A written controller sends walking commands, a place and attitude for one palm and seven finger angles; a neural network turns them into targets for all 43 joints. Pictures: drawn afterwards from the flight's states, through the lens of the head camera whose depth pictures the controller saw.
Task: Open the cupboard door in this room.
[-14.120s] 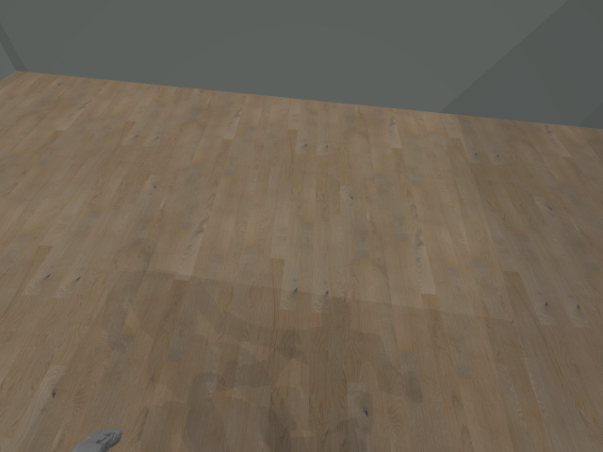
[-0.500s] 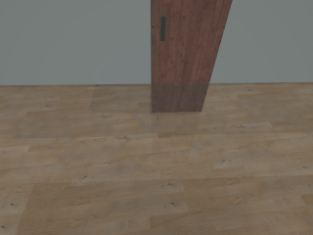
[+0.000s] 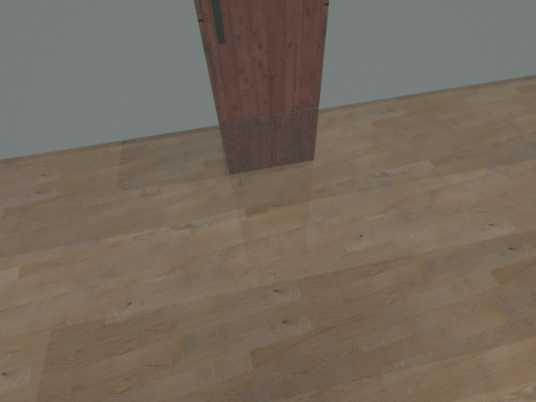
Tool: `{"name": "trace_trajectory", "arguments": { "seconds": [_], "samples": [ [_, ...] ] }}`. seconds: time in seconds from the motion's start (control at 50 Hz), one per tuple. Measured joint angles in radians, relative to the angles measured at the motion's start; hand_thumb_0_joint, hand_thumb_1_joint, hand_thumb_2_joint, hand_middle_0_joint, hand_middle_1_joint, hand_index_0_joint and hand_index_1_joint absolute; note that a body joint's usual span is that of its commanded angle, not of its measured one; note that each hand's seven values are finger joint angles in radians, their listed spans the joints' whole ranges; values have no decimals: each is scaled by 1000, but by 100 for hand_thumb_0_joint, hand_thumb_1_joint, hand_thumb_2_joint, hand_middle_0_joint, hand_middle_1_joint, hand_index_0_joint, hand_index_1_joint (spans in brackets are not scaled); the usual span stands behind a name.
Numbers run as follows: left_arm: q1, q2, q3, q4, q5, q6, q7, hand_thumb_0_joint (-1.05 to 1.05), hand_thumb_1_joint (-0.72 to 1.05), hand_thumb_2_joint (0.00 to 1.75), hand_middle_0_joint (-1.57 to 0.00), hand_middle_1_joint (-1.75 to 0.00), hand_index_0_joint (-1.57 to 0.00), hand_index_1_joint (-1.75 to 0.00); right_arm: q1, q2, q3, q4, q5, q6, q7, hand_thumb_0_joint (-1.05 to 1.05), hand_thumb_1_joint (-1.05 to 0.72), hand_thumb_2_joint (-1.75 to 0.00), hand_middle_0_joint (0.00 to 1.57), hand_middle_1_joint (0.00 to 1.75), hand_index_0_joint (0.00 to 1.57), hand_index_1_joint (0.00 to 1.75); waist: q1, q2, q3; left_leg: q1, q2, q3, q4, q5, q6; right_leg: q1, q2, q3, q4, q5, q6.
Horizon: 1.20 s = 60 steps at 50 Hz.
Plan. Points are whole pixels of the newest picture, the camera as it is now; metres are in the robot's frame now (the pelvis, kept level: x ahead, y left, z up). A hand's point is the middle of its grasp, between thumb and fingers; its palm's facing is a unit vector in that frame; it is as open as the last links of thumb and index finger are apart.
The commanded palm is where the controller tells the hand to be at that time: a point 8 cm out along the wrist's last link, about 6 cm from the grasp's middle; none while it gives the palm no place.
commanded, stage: walk to a spot facing it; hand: left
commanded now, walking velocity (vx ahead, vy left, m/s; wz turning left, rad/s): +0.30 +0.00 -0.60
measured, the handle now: (217, 17) +1.18 +0.25 +0.02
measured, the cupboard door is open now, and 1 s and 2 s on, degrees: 0 0 0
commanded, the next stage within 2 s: none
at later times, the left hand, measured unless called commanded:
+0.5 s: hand out of the picture +0.08 +0.16 -0.15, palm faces -0.09 -0.98 -0.19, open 7.4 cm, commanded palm none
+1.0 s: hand (243, 197) +0.57 +0.11 -0.14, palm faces -0.50 -0.84 -0.20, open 7.4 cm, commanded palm none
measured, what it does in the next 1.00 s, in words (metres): walks ahead, turning right: left foot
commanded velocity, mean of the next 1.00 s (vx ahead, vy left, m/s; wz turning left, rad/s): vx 0.25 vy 0.00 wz -0.54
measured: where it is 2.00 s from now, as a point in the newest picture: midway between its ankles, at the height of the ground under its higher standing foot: (285, 332)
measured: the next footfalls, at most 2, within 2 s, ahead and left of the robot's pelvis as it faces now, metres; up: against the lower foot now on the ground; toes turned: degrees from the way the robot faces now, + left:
left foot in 0.60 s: +0.34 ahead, +0.09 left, +0.00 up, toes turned -11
right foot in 1.16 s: +0.43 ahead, -0.16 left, +0.00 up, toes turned -45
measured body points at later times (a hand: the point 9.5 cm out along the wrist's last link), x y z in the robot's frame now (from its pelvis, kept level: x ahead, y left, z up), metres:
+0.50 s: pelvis +0.14 -0.01 +0.01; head +0.18 -0.03 +0.46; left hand +0.09 +0.21 -0.13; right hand +0.25 -0.27 -0.12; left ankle +0.25 +0.12 -0.67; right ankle +0.00 -0.09 -0.73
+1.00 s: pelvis +0.34 +0.01 +0.01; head +0.38 +0.01 +0.46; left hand +0.59 +0.16 -0.12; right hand +0.16 -0.17 -0.12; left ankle +0.30 +0.10 -0.73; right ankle +0.34 -0.15 -0.65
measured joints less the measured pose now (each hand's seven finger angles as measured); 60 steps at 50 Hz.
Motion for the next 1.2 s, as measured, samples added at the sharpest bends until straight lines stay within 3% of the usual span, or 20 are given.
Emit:
{"name": "trace_trajectory", "arguments": {
  "seconds": [0.04,0.06,0.1,0.16,0.26,0.38,0.5,0.58,0.6,0.64,0.68,0.72,0.76,0.9,1.04,1.12,1.16,1.18,1.2],
  "samples": [
    [15,6,2,-25,1,-17,-8,0,91,90,-20,-30,-20,-30,9,-14,-3,-5,-1,9,7,0,-91,-90,20,30,20,30,5,22,-23,-21,32,3,66,-43,-15,49,2,-19,-113,42,-2],
    [20,11,2,-32,4,-33,-6,0,90,90,-20,-30,-20,-30,11,-20,-4,-8,1,17,11,0,-91,-90,20,30,20,30,11,32,-34,-55,44,-21,145,-125,-23,48,14,-24,-121,50,-19],
    [30,11,-4,-41,-2,-55,7,0,91,90,-20,-30,-20,-30,-1,-29,-3,-14,1,38,20,1,-91,-90,20,30,20,30,25,39,-36,-140,20,-130,342,-206,-30,51,36,-24,-111,48,-56],
    [69,5,-11,-38,-7,-77,14,0,91,90,-20,-30,-20,-30,-47,-33,-2,-37,-2,39,36,1,-91,-90,20,30,20,30,41,18,-29,-248,-23,-209,532,-99,-31,101,58,11,-210,97,-75],
    [140,-20,-32,-4,-11,-95,2,0,90,90,-20,-30,-20,-30,-108,-45,-4,-97,-4,0,45,1,-91,-90,20,30,20,30,38,-6,-30,-354,-34,-263,566,81,-52,197,78,80,-395,175,-75],
    [194,-47,-45,18,-6,-115,6,0,90,90,-20,-30,-20,-30,-138,-61,-2,-117,-1,-1,39,1,-91,-90,20,30,20,30,50,1,-38,-404,-28,-289,505,120,-70,283,91,129,-475,165,-66],
    [213,-44,-48,31,1,-116,16,0,90,90,-20,-30,-20,-30,-167,-43,15,-124,6,2,45,1,-91,-90,20,30,20,30,72,-9,-26,-371,-43,-260,308,86,-58,356,86,178,-498,108,-41],
    [216,-23,-40,45,-2,-105,17,0,90,90,-20,-30,-20,-30,-182,-12,35,-142,10,-25,45,1,-91,-90,20,30,20,30,76,-36,-15,-263,-82,-234,71,89,-29,374,70,222,-429,23,-12],
    [220,-18,-36,50,-6,-102,16,0,90,90,-20,-30,-20,-30,-178,-7,42,-148,9,-41,42,1,-91,-90,20,30,20,30,71,-36,-17,-218,-83,-227,13,122,-15,351,76,229,-348,-12,-9],
    [185,2,-26,62,-18,-86,11,1,90,90,-20,-30,-20,-30,-172,11,50,-152,4,-70,35,1,-91,-90,20,30,20,30,62,-56,2,-208,-79,-192,83,76,33,228,74,211,-15,-50,-16],
    [142,26,-15,58,-17,-73,8,1,90,90,-20,-30,-20,-30,-141,22,57,-145,3,-78,32,0,-91,-90,20,30,21,30,55,-64,10,-157,-66,-151,93,23,59,94,68,169,276,-32,-20],
    [89,53,-2,38,-10,-64,-3,1,90,90,-20,-30,-20,-30,-90,27,57,-130,3,-82,26,0,-91,-90,20,30,21,30,37,-63,7,-96,-59,-128,46,19,57,-19,41,106,423,32,-14],
    [34,79,11,1,-3,-55,-11,1,91,90,-20,-30,-20,-30,-32,29,50,-103,3,-84,18,0,-91,-90,20,30,21,30,25,-62,0,-38,-60,-107,-13,21,63,-114,13,68,468,96,-5],
    [-113,114,35,-106,5,-30,-20,0,91,90,-19,-30,-19,-30,139,-17,23,-19,10,-79,-1,0,-93,-90,20,30,20,30,-12,-66,-32,112,-75,-19,-156,6,67,-315,-39,52,424,295,26],
    [-216,75,10,-132,1,-11,-29,0,91,90,-19,-30,-19,-30,230,-1,31,7,2,-63,-2,0,-92,-90,20,30,20,30,-65,-52,-5,198,-69,49,-174,-63,47,-261,-19,-14,120,308,27],
    [-244,38,-11,-144,-1,-16,-30,0,91,90,-19,-30,-19,-30,248,19,33,8,0,-47,3,0,-91,-90,20,30,20,30,-85,-40,17,216,-49,96,-111,-136,21,-175,26,-62,-49,243,-3],
    [-237,25,-21,-152,0,-33,-31,0,91,90,-19,-30,-19,-30,256,28,33,6,5,-36,8,0,-91,-90,20,30,20,30,-83,-37,22,197,-21,114,9,-176,4,-97,51,-79,-160,262,-23],
    [-230,21,-26,-154,0,-49,-30,0,91,90,-19,-30,-19,-30,255,32,34,2,12,-27,12,1,-91,-90,20,30,20,30,-78,-37,24,151,5,98,136,-161,-6,-70,64,-77,-190,236,-72],
    [-225,17,-30,-154,-5,-64,-25,0,91,90,-20,-30,-20,-30,236,33,35,-3,18,-14,14,1,-91,-90,20,30,20,30,-72,-33,33,77,16,35,315,-182,-24,-78,75,-68,-164,209,-106]
  ]
}}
